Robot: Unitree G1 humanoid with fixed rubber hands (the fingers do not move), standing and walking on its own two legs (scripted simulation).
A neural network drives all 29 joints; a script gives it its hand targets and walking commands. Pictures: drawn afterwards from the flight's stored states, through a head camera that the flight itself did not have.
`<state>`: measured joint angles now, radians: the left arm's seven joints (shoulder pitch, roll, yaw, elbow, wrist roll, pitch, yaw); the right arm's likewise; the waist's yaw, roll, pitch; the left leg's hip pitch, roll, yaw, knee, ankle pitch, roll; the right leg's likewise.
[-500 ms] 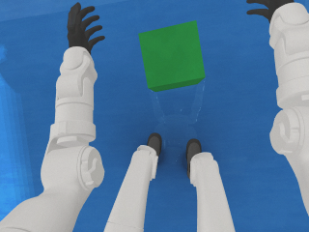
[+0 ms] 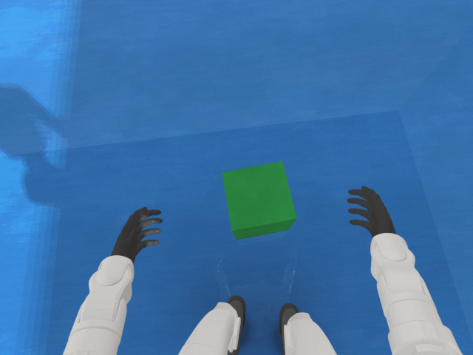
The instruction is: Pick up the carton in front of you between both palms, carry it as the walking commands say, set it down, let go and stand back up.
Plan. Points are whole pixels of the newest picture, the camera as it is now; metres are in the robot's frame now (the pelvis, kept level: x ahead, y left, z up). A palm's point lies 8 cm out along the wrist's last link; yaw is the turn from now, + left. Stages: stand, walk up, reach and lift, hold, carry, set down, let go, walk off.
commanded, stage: let go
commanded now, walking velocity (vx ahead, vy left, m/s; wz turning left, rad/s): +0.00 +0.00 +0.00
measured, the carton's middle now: (257, 203) +0.48 +0.03 -0.62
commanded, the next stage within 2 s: stand in 0.84 s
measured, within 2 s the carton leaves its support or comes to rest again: neither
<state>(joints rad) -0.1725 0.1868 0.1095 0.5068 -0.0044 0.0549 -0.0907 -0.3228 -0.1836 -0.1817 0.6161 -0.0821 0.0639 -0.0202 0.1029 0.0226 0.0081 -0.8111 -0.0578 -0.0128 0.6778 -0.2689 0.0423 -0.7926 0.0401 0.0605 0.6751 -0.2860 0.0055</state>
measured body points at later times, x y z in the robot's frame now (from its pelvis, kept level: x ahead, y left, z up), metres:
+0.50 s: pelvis +0.04 -0.04 +0.03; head +0.06 -0.04 +0.48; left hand +0.20 +0.20 -0.05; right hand +0.22 -0.27 -0.05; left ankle +0.01 +0.09 -0.71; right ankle +0.00 -0.12 -0.71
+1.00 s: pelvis +0.02 -0.02 +0.02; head +0.02 -0.01 +0.47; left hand +0.19 +0.26 -0.05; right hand +0.18 -0.27 -0.06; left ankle +0.01 +0.09 -0.71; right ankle +0.00 -0.12 -0.71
